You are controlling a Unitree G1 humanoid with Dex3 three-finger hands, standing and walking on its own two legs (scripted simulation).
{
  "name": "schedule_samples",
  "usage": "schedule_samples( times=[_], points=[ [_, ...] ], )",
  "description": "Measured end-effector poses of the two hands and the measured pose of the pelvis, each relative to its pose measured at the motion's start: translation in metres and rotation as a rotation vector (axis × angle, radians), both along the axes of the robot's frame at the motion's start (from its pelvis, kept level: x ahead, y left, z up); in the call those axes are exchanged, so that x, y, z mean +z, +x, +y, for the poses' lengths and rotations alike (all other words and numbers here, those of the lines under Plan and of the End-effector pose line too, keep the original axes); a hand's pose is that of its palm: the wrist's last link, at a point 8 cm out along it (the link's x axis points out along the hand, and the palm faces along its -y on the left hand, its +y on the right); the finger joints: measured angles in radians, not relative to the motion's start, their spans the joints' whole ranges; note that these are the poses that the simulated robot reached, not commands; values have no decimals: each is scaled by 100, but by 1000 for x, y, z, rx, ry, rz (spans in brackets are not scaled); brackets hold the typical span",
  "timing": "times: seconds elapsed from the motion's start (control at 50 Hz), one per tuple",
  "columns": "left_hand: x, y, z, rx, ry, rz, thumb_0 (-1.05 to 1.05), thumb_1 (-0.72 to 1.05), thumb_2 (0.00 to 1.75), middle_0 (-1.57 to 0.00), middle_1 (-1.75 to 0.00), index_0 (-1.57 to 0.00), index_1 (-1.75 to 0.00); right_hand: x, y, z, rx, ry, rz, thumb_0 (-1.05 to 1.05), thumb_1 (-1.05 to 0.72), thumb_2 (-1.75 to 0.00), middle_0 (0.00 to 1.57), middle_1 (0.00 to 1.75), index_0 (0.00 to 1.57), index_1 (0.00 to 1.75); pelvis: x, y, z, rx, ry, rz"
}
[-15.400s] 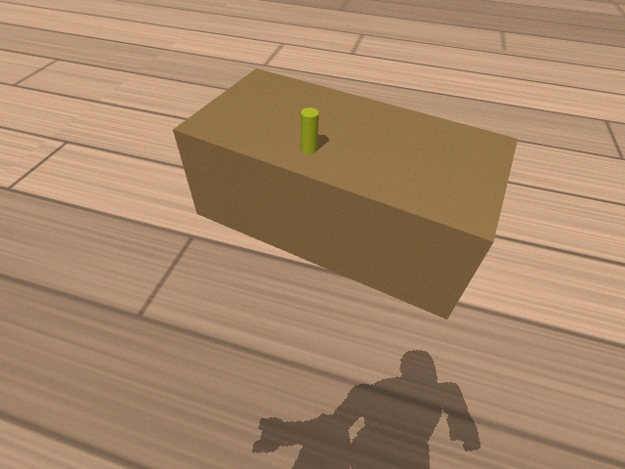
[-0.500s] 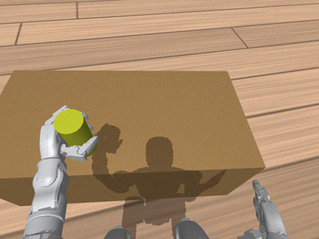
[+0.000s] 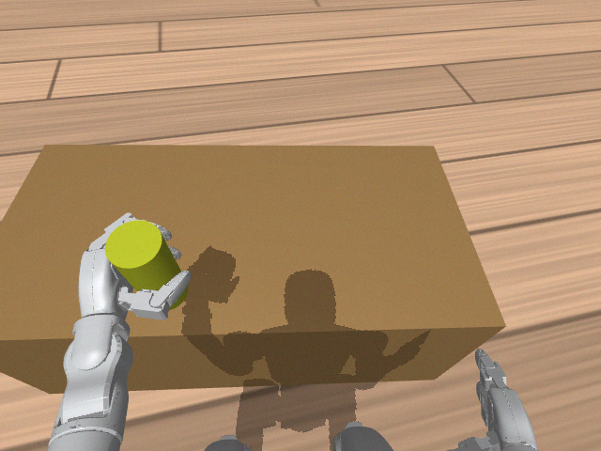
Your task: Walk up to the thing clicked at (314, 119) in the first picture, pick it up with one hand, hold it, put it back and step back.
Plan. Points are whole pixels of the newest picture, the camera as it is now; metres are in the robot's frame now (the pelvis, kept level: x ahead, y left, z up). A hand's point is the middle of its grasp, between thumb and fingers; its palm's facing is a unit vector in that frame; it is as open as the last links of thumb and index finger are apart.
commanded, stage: hold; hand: left
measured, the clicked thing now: (152, 270) +0.33 +0.18 +0.06
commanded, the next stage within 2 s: none
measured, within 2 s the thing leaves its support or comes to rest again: neither
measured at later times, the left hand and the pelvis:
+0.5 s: hand (155, 270) +0.32 +0.17 +0.07, palm faces +0.13 -0.99 +0.01, open 8.5 cm; pelvis +0.00 +0.00 +0.01, yaw +0 degrees
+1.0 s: hand (159, 267) +0.33 +0.17 +0.07, palm faces +0.13 -0.99 +0.01, open 8.5 cm; pelvis +0.00 +0.00 +0.01, yaw +0 degrees
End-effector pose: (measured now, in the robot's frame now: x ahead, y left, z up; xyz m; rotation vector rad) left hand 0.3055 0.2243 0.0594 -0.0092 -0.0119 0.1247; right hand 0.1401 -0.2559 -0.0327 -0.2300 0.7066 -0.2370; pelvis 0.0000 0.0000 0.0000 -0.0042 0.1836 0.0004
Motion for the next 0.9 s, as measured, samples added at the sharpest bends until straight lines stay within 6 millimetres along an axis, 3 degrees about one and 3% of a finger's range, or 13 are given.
schedule_samples(
  times=[0.34,0.9],
  points=[
    [10,-12,-6,1,-2,1,0,-30,118,-76,-116,-84,-118,1,-1,-2,-10,10,-6,0,52,-6,6,5,6,5,6,-1,-2,-1,1,-29],
    [10,-6,-5,10,-6,0,0,-30,119,-77,-116,-84,-117,-1,4,-6,-10,4,5,-1,53,-6,6,5,6,5,9,2,-2,3,2,-30]
  ],
)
